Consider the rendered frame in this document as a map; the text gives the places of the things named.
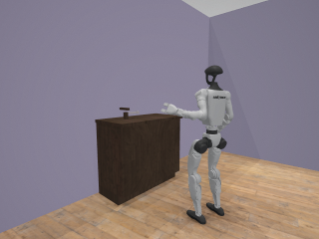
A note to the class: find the counter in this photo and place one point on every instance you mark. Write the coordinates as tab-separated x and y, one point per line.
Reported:
136	153

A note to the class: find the robot head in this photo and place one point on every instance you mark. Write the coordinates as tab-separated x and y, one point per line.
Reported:
213	71

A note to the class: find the robot left upper arm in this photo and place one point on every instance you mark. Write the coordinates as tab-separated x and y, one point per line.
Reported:
201	102

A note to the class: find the right robot foot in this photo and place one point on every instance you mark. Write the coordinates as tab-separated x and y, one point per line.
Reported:
218	210

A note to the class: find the left robot hand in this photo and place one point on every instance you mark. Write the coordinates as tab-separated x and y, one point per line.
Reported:
170	109

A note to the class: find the robot right upper arm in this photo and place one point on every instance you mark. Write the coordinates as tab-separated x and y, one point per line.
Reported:
228	107

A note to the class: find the left robot forearm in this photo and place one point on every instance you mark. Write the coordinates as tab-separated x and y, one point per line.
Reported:
188	114

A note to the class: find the right robot forearm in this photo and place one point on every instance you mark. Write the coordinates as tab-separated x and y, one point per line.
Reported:
223	125

